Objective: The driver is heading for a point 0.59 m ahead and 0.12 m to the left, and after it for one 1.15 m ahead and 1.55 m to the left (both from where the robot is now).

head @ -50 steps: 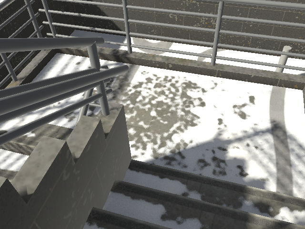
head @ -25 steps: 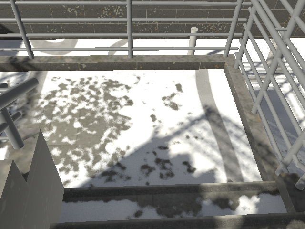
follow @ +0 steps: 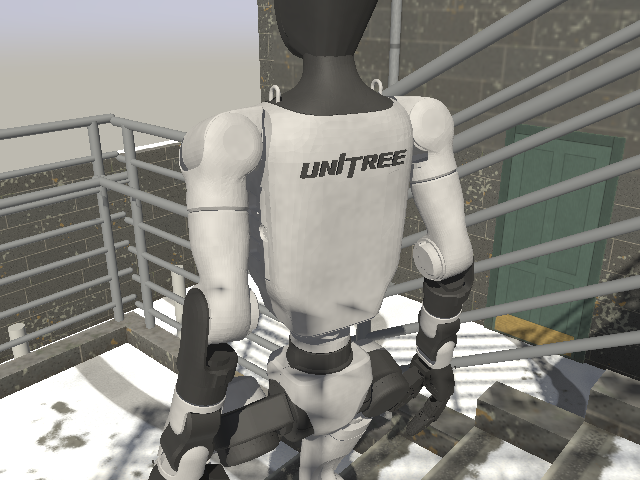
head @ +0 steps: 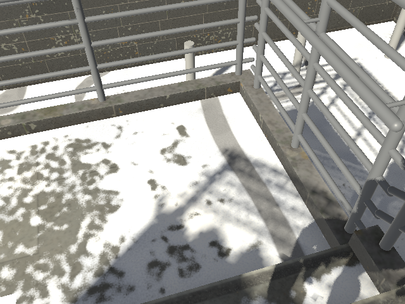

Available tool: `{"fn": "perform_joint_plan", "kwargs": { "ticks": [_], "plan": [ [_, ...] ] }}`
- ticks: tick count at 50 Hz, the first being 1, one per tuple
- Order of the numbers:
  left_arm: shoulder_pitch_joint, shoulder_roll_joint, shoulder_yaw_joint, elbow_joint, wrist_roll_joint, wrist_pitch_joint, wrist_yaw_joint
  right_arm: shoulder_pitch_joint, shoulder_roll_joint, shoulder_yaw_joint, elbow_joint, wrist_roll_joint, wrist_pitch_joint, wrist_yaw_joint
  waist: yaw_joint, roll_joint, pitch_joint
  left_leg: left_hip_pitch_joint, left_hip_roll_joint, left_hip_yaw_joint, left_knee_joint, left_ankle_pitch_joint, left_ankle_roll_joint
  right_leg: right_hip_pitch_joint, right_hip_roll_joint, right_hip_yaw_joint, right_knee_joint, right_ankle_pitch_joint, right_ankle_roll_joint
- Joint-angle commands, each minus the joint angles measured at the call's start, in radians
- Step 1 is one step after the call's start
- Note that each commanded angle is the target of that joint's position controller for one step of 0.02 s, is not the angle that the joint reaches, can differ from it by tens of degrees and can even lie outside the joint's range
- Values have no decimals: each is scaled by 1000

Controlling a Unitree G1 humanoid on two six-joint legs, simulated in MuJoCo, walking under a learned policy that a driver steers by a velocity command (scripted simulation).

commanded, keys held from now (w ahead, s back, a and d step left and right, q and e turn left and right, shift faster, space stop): w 0.68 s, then w+q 0.30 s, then q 0.02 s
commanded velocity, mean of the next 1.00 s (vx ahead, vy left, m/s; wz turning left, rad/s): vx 0.50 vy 0.00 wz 0.05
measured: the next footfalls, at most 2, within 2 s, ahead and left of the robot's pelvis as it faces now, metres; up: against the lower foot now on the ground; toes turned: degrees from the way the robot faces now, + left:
left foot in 0.32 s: +0.30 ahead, +0.14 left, -0.18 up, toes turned +1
right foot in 0.90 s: +0.65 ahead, -0.08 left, -0.35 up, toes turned +1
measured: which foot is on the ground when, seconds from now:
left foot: up 0.00-0.30, down 0.32-0.90, up 0.92-1.00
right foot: down 0.00-0.32, up 0.34-0.88, down 0.90-1.00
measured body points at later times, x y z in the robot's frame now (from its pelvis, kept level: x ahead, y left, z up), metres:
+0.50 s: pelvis +0.26 +0.07 -0.17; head +0.26 +0.09 +0.28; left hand +0.29 +0.32 -0.32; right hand +0.23 -0.17 -0.31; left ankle +0.26 +0.14 -0.89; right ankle +0.27 -0.06 -0.69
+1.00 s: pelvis +0.56 +0.00 -0.33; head +0.57 -0.01 +0.11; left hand +0.70 +0.23 -0.45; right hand +0.47 -0.24 -0.49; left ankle +0.38 +0.13 -0.79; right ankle +0.61 -0.08 -1.07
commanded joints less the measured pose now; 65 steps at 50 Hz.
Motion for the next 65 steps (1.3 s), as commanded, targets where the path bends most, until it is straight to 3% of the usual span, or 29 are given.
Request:
{"fn": "perform_joint_plan", "kwargs": {
  "ticks": [1,4,9,14,16,17,18,19,20,21,22,23,26,27,28,30,35,42,45,46,47,48,49,50,52,54,58,60,65],
  "plan": [
    [37,119,29,-32,-21,-41,9,59,-104,-39,-7,15,-10,15,-13,-64,52,-20,24,-57,-160,342,8,-80,-283,331,-178,290,-157],
    [45,84,10,-38,-14,-48,25,-115,-113,-45,-63,1,-25,38,19,-91,93,40,-14,-22,-401,598,10,-155,-232,326,-122,-36,-133],
    [120,129,11,-39,9,-36,34,-251,-73,-20,-114,3,-36,37,100,-55,146,131,-61,9,-548,547,12,-157,-228,329,56,30,-120],
    [165,147,10,-9,49,-7,57,-141,-98,-20,-85,60,-52,31,115,-42,161,393,-26,51,-913,415,46,-47,-200,304,339,322,-115],
    [178,151,14,5,37,2,54,195,-169,-51,49,31,-33,29,3,83,-9,758,-32,127,-969,452,68,-123,-117,185,790,304,-95],
    [230,85,15,-6,7,-10,41,317,-216,-57,79,23,-33,40,3,249,-129,1067,136,-48,-684,909,169,-437,11,116,1260,-432,-49],
    [276,94,13,-30,-37,-15,56,364,-198,-40,66,20,-32,53,-5,215,-264,1300,259,-155,-414,964,200,-715,2,109,1510,-585,-36],
    [165,139,14,-88,-43,-24,62,403,-256,-57,68,52,-27,43,-74,273,-315,1328,376,-350,-595,519,320,-940,-10,88,1568,-471,-27],
    [-11,152,16,-126,-7,-13,64,355,-213,-49,69,65,-24,18,-94,190,-178,1155,374,-430,-795,123,347,-1047,-47,65,1451,-334,1],
    [-94,154,20,-130,25,0,51,261,-162,-30,45,44,-23,12,-53,32,-29,928,323,-388,-840,-21,317,-1019,-89,113,1370,-208,3],
    [-87,126,16,-132,22,17,38,234,-150,-15,47,3,-36,14,-8,13,29,716,306,-377,-823,-1,309,-910,-118,143,1236,-149,9],
    [-92,84,10,-119,25,32,31,211,-89,6,75,0,-50,14,47,-17,102,544,241,-304,-765,111,253,-863,-132,174,1143,-45,16],
    [-153,64,1,-150,29,38,1,41,-119,16,10,36,-86,14,140,65,143,101,81,-100,-937,161,203,-438,-152,61,440,388,73],
    [-98,46,1,-103,44,47,-3,90,-149,4,27,35,-87,16,137,114,57,130,98,-102,-905,300,216,-322,-151,40,446,473,77],
    [-15,45,9,-58,24,51,-7,110,-170,-8,27,45,-93,19,158,152,0,192,115,-115,-852,348,215,-286,-153,47,541,619,69],
    [-195,106,26,-112,18,32,-14,202,-95,1,58,75,-89,0,98,57,78,430,124,-176,-791,172,218,-552,-221,132,412,686,73],
    [-431,74,32,-158,39,1,-37,233,-112,-7,2,32,-99,-6,-17,-31,97,458,59,-198,-638,-266,227,-502,-197,101,34,937,102],
    [-486,94,28,-244,-2,-32,-31,292,-123,-20,16,4,-54,-8,-156,34,164,505,3,-201,-377,110,208,-197,-197,76,-342,745,117],
    [0,167,68,-94,7,-33,-14,289,-136,-25,43,12,-32,-27,73,-79,-36,389,-83,-119,220,20,188,323,-246,70,-476,861,105],
    [128,220,72,-57,29,-30,-24,369,-81,-25,61,47,-32,-17,63,-199,-153,75,-201,-40,606,-690,137,672,-368,142,-184,1277,71],
    [173,246,77,-65,23,-21,-35,462,-95,-21,33,92,-32,-35,55,-244,-349,-166,-149,-15,866,-800,115,947,-541,248,132,1408,8],
    [180,239,83,-79,-3,-9,-40,380,-123,-15,-6,84,-37,-40,111,-237,-415,-323,-90,4,904,-690,109,929,-612,355,41,965,-86],
    [122,193,74,-108,4,-14,-26,192,-124,-15,-50,60,-30,-34,147,-205,-294,-411,-72,52,784,-502,88,718,-591,403,-174,388,-133],
    [33,130,57,-132,22,-17,-19,88,-139,-29,-57,20,-17,-20,116,-104,-126,-312,-47,35,701,-344,88,421,-557,365,-288,282,-130],
    [-31,99,34,-127,28,-42,-9,28,-142,-47,-67,-9,14,-5,30,-37,66,-167,-11,-48,403,-151,66,47,-504,253,-240,651,-85],
    [-68,110,35,-133,1,-65,3,66,-74,-44,-46,6,24,15,-39,-86,106,-4,-20,-6,58,44,31,-159,-414,86,-285,725,-30],
    [-14,141,35,-133,4,-53,9,58,-56,-44,-46,-3,41,24,-41,-155,-54,30,-49,57,78,222,50,-32,-463,70,-168,948,-77],
    [72,78,18,-94,-8,-54,23,-150,-74,-53,-122,-6,32,38,22,-147,12,-166,-31,-9,-81,392,71,112,-427,79,-152,582,-24],
    [145,118,24,-92,33,-49,45,-384,-96,-50,-203,-2,-5,74,102,-38,100,-58,-70,60,-451,677,51,48,-389,1,-73,230,20]
  ]
}}
Keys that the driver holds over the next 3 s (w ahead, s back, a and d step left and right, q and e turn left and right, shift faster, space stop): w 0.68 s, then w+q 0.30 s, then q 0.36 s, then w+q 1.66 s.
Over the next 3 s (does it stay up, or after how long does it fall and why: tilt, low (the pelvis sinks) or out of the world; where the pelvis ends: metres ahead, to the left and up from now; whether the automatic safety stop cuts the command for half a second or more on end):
stays up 1.27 0.58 -0.52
